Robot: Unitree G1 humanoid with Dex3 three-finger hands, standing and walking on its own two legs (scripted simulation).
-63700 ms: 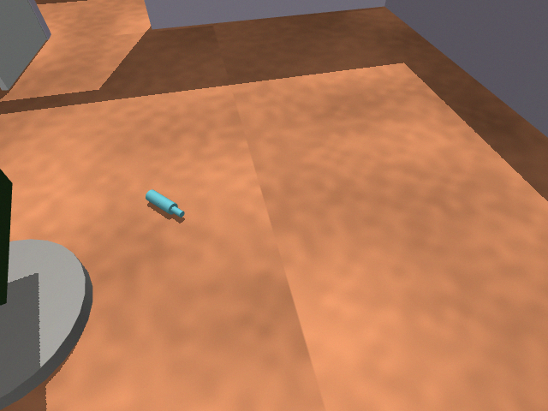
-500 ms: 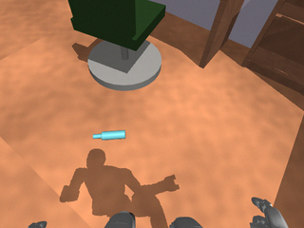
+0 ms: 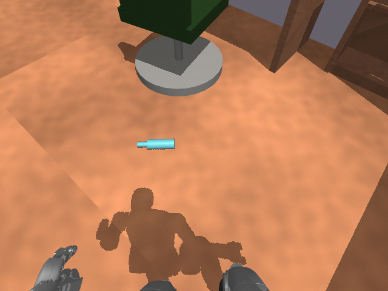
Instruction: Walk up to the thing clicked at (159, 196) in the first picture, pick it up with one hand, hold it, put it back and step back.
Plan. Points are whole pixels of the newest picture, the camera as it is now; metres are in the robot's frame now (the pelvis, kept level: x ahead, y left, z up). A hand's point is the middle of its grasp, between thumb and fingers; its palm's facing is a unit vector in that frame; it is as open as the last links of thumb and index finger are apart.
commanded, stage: step back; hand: left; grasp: from above
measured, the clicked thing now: (156, 144) +0.91 +0.26 -0.72
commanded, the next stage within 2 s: stand in 1.68 s
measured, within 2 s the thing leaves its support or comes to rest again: neither
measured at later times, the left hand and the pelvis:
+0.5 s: hand out of the picture -0.11 +0.26 -0.12, palm faces +0.01 -0.89 -0.46, open 7.4 cm; pelvis -0.17 -0.03 +0.01, yaw +0 degrees
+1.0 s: hand out of the picture -0.14 +0.24 -0.13, palm faces +0.05 -0.93 -0.38, open 7.4 cm; pelvis -0.19 -0.02 +0.01, yaw +2 degrees
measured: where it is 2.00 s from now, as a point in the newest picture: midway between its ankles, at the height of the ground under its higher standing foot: outside the picture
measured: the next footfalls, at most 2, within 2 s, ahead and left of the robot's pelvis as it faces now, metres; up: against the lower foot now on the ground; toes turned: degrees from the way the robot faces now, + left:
right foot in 0.26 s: -0.09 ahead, -0.15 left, +0.00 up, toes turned -2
left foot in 0.58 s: -0.16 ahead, +0.12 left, +0.00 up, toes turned +0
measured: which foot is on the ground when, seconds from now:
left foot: down 0.00-0.28, up 0.30-0.56, down 0.58-0.86, up 0.88-1.00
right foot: up 0.00-0.24, down 0.26-0.60, up 0.62-0.82, down 0.84-1.00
